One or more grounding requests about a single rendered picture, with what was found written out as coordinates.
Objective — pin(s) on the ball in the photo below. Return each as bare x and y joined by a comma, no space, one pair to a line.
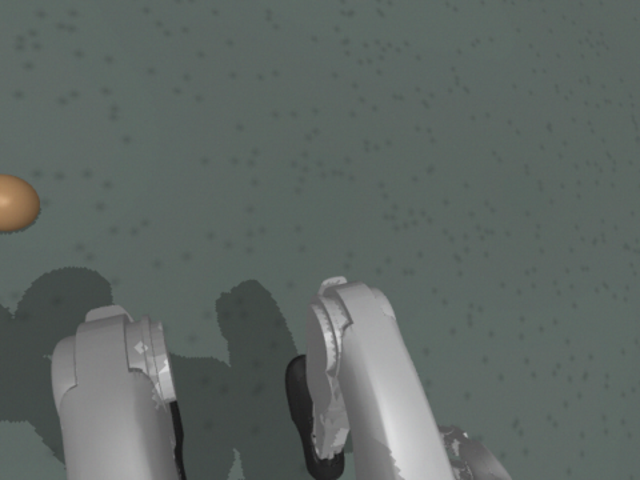
19,203

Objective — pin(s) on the left robot foot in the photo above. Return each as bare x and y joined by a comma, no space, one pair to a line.
179,435

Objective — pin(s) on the right robot hand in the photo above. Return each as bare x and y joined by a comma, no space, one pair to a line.
477,461

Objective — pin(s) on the right robot foot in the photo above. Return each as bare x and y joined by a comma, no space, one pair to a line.
301,409

